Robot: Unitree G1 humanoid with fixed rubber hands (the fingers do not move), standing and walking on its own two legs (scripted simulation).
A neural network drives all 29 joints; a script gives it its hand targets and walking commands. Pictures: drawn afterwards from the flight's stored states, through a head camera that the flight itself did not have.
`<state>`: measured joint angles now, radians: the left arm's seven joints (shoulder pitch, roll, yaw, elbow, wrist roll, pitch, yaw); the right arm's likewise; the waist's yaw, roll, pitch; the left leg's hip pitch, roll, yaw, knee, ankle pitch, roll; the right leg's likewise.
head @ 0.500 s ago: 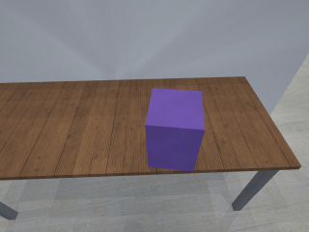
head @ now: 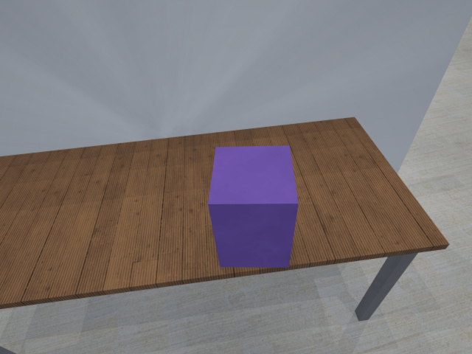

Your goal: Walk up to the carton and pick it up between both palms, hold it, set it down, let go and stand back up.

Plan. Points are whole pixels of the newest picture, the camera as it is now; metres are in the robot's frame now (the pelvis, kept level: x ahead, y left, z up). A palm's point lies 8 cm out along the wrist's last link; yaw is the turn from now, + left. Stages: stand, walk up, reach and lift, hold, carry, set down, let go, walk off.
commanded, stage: walk up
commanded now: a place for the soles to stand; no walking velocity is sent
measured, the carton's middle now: (253, 208) +0.47 +0.00 -0.05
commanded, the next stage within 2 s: stand in 1.18 s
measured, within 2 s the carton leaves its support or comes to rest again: neither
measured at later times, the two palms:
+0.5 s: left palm out of the picture +0.08 +0.25 -0.16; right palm out of the picture +0.12 -0.20 -0.14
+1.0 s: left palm out of the picture +0.12 +0.26 -0.14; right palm out of the picture +0.08 -0.20 -0.14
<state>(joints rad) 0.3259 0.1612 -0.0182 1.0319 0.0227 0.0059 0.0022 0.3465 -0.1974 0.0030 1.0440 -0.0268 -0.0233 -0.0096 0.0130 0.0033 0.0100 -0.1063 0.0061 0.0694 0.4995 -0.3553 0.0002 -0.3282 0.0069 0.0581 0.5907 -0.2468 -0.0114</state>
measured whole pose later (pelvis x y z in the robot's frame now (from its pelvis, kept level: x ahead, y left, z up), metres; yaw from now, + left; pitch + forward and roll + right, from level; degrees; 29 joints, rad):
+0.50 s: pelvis +0.06 +0.03 -0.01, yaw -3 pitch -3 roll +1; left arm 0.26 0.19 -0.01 1.03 0.02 0.03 0.04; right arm 0.21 -0.14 0.01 0.94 -0.01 -0.01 -0.02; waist 0.04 -0.05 0.10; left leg -0.25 0.00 0.13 0.66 -0.35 0.05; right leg -0.27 -0.02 0.04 0.70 -0.36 0.01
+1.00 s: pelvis +0.08 +0.04 +0.01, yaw -5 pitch -3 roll +1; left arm 0.19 0.18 -0.06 1.14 0.01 -0.01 0.03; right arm 0.23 -0.19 0.01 1.09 0.00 0.01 -0.01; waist 0.00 -0.01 0.08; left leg -0.15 -0.02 0.15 0.46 -0.27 0.06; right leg -0.18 -0.02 0.06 0.51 -0.28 0.03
